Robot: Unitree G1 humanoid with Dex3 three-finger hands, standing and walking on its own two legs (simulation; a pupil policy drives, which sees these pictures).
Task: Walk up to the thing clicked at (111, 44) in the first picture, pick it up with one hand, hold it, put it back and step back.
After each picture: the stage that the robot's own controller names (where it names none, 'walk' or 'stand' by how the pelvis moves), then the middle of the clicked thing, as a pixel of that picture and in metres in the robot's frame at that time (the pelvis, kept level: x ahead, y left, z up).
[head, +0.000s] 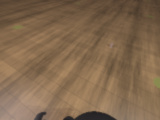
stand; (111, 45) +1.82 -0.61 -0.72
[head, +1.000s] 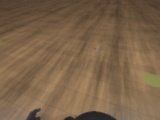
walk; (97, 48) +1.74 -0.15 -0.69
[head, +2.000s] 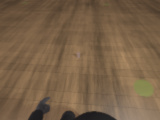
walk; (78, 55) +1.19 +0.19 -0.71
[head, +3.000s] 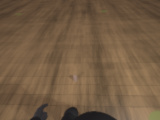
walk; (75, 78) +0.72 +0.23 -0.72
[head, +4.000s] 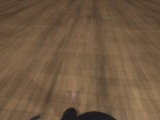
walk; (74, 95) +0.45 +0.20 -0.72
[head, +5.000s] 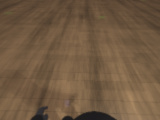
stand; (67, 103) +0.34 +0.22 -0.72
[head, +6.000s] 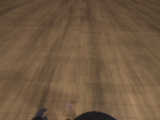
stand; (68, 106) +0.32 +0.20 -0.72
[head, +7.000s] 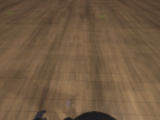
stand; (68, 103) +0.33 +0.21 -0.72
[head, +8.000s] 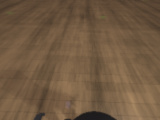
stand; (68, 104) +0.32 +0.20 -0.73
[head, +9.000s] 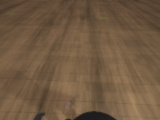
stand; (68, 105) +0.33 +0.20 -0.73
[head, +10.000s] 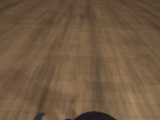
stand; (68, 104) +0.32 +0.20 -0.73
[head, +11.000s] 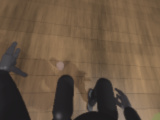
go down; (60, 66) +0.42 +0.21 -0.38
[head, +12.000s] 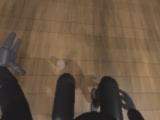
go down; (61, 64) +0.42 +0.21 -0.31
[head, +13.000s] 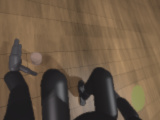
close in; (36, 59) +0.41 +0.25 -0.23
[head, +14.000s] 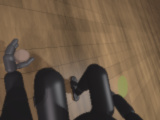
close; (22, 57) +0.41 +0.26 -0.23
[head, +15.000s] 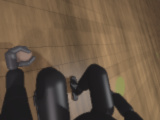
lift; (23, 56) +0.40 +0.26 -0.23
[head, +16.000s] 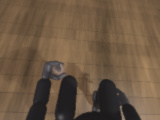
lift; (58, 71) +0.33 +0.20 -0.07
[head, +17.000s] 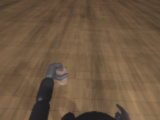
hold; (61, 76) +0.33 +0.18 +0.03
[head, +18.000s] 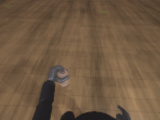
hold; (63, 78) +0.32 +0.17 -0.01
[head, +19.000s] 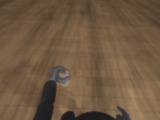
hold; (64, 78) +0.32 +0.16 -0.01
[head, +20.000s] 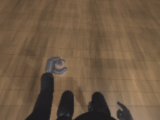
crouch; (61, 68) +0.39 +0.18 -0.07
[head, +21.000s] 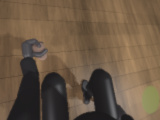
lower; (40, 51) +0.46 +0.23 -0.17
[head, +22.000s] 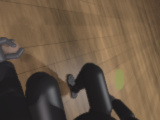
lower; (12, 51) +0.45 +0.27 -0.23
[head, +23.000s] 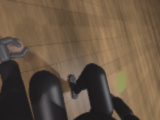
lower; (16, 50) +0.45 +0.27 -0.23
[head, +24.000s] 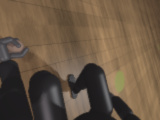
lower; (16, 50) +0.45 +0.26 -0.24
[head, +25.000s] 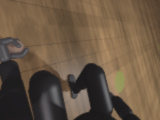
lower; (16, 50) +0.44 +0.26 -0.24
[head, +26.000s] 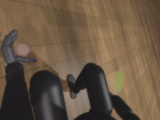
withdraw; (20, 52) +0.44 +0.24 -0.24
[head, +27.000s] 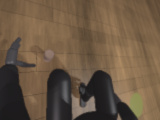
stand; (48, 56) +0.44 +0.22 -0.26
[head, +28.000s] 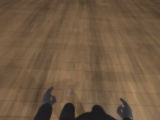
stand; (68, 92) +0.39 +0.17 -0.62
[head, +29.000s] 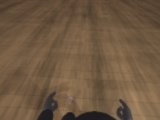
stand; (70, 100) +0.38 +0.17 -0.67
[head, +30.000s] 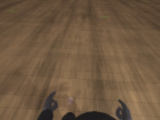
stand; (70, 100) +0.38 +0.16 -0.67
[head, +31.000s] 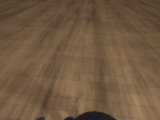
stand; (73, 101) +0.40 +0.16 -0.72
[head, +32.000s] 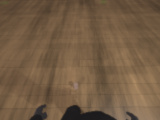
walk; (75, 86) +0.48 +0.15 -0.70
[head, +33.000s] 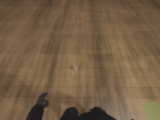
walk; (75, 69) +0.73 +0.16 -0.70
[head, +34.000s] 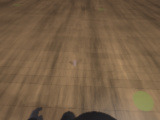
stand; (74, 63) +1.01 +0.23 -0.70
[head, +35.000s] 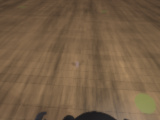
stand; (77, 64) +1.02 +0.19 -0.72
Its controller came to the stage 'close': yes
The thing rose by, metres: 0.70
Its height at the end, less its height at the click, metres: +0.00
